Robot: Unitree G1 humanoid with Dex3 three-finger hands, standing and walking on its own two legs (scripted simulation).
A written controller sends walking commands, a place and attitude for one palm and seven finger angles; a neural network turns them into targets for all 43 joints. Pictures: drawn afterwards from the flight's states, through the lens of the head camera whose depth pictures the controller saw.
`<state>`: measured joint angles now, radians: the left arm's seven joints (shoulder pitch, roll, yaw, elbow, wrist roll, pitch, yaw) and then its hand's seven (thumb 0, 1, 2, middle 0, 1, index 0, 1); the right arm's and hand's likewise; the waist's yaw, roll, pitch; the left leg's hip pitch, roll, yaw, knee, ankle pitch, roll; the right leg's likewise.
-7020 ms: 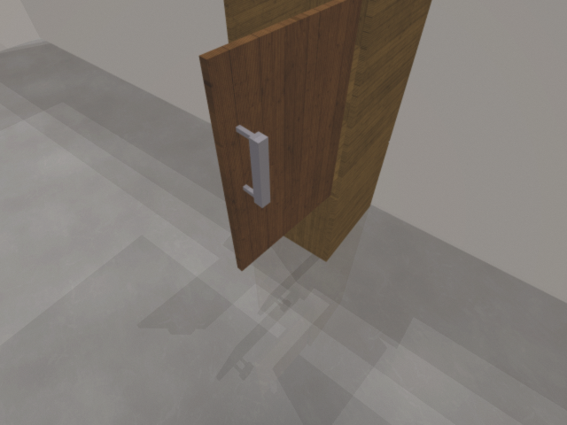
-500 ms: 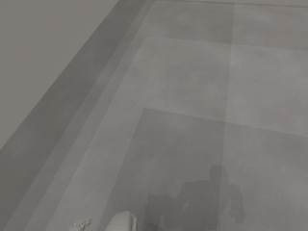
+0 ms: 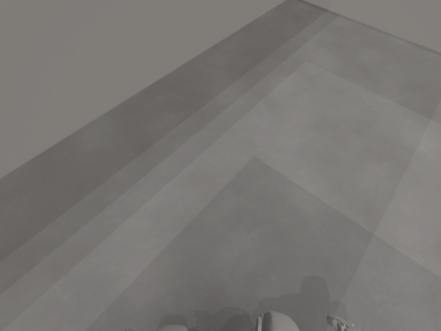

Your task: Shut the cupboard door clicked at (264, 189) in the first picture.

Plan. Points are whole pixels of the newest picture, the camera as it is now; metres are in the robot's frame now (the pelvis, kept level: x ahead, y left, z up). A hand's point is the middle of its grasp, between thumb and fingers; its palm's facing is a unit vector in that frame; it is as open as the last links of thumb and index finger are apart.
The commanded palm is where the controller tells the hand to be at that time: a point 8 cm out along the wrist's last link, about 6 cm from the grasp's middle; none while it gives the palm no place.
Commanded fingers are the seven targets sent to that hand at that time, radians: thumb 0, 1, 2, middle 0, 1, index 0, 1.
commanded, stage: walk to a spot facing it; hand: left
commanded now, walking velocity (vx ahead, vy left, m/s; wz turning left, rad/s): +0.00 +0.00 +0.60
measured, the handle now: out of the picture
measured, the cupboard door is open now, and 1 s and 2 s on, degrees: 84 84 84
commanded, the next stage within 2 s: none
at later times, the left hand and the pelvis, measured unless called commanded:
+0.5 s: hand out of the picture +0.04 +0.13 -0.14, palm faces +0.27 -0.93 -0.26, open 7.4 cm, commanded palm none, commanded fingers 0.00 0.90 0.90 -0.20 -0.30 -0.20 -0.30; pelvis +0.02 -0.07 +0.01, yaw +18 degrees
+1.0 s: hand out of the picture +0.00 +0.17 -0.15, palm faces +0.54 -0.80 -0.27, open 7.4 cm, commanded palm none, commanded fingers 0.00 0.90 0.90 -0.20 -0.30 -0.20 -0.30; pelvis +0.03 -0.07 +0.01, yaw +33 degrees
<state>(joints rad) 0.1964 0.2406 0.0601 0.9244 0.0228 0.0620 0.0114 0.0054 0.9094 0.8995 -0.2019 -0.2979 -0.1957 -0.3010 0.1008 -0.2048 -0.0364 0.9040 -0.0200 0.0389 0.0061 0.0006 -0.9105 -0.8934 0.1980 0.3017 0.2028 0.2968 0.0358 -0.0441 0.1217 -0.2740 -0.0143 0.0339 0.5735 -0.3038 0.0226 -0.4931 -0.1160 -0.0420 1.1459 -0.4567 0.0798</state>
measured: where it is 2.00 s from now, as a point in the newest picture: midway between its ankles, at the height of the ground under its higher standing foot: outside the picture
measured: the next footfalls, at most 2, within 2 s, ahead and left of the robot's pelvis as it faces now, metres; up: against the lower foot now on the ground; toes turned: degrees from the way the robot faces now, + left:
right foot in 0.22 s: +0.06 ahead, -0.17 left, +0.00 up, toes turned +3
left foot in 0.64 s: +0.00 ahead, +0.06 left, +0.00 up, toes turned +30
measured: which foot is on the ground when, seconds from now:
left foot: down 0.00-0.22, up 0.24-0.62, down 0.64-1.00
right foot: up 0.00-0.20, down 0.22-0.64, up 0.66-1.00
